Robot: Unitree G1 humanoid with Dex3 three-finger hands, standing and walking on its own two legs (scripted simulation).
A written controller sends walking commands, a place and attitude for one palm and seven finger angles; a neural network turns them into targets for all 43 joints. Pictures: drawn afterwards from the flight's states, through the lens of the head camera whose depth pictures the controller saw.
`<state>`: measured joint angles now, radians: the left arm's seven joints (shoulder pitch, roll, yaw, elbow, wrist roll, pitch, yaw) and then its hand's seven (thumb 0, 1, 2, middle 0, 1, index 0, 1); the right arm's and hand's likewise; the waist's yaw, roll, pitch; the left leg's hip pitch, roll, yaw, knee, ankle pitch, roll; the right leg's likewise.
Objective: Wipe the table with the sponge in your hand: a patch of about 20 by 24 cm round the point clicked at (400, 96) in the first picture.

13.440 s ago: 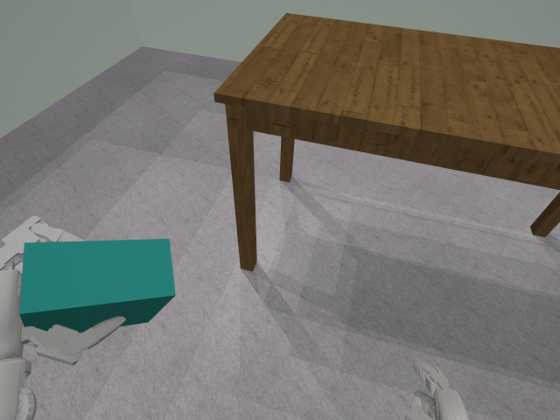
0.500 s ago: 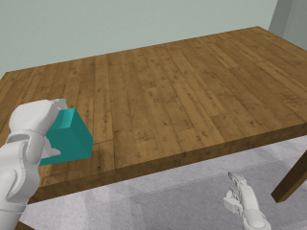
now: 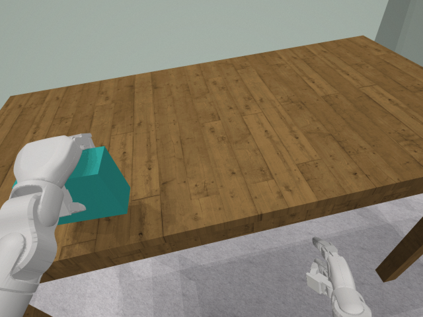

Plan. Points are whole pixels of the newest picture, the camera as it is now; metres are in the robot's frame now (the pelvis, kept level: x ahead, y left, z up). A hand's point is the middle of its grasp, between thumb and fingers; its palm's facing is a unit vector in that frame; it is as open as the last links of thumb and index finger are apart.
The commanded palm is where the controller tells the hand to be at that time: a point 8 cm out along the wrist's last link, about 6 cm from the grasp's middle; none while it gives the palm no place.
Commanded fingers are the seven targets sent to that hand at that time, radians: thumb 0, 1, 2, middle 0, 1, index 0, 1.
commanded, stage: move the sponge above the wiping area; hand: left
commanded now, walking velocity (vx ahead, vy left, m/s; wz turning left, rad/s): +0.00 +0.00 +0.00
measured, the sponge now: (85, 194) +0.26 +0.30 +0.12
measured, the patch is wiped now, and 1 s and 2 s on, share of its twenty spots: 0.00 0.00 0.00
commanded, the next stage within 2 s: lower the sponge onto the table in 0.84 s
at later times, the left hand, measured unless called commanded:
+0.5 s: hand (66, 173) +0.26 +0.30 +0.18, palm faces +0.11 -0.02 -0.99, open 10.2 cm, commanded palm +0.21 +0.30 +0.25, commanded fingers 0.00 0.10 1.30 -1.20 -1.60 -1.20 -1.60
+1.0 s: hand (59, 176) +0.24 +0.30 +0.19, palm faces +0.15 -0.03 -0.99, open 10.2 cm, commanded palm +0.20 +0.30 +0.25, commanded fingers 0.00 0.10 1.30 -1.20 -1.60 -1.20 -1.60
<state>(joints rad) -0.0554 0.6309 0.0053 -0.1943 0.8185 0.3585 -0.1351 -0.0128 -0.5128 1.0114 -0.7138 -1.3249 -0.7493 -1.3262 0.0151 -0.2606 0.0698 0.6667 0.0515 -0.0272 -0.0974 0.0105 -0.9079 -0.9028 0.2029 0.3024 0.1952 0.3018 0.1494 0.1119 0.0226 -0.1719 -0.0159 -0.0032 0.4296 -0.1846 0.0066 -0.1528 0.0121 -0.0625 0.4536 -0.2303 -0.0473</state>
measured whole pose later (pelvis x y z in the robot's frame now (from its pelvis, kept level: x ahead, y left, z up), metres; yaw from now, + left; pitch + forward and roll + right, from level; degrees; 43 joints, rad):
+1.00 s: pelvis +0.00 +0.00 +0.00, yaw +0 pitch -4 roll +0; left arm -0.02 0.66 0.04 -0.27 0.79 0.41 -0.16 -0.01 -0.52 1.01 -0.72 -1.32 -0.75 -1.32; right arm 0.02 -0.27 0.07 0.66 0.06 -0.02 -0.10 0.01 -0.91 -0.90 0.20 0.30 0.19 0.30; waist 0.16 0.12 0.01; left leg -0.18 -0.02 0.00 0.45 -0.19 0.01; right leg -0.16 0.01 -0.06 0.47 -0.24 -0.05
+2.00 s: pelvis -0.01 +0.00 +0.00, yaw +0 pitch -5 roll +0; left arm 0.05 0.60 -0.02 -0.23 0.84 0.35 -0.13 -0.01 -0.52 1.01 -0.72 -1.32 -0.76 -1.32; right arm 0.04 -0.27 0.07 0.66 0.05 -0.04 -0.10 0.01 -0.91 -0.90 0.20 0.30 0.20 0.30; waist 0.16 0.12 0.01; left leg -0.18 -0.01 -0.01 0.45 -0.19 0.00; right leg -0.15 0.02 -0.07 0.47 -0.23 -0.05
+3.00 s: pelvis +0.00 -0.01 +0.00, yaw +1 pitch -3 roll +0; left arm -0.09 0.61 0.03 0.03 0.87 0.26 -0.13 -0.01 -0.53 1.02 -0.73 -1.31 -0.76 -1.31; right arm 0.10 -0.28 0.05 0.66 0.07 -0.01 -0.11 0.01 -0.91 -0.90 0.20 0.30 0.20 0.30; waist 0.12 0.11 -0.01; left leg -0.23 -0.01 -0.03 0.48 -0.20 0.00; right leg -0.19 0.02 -0.09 0.48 -0.24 -0.05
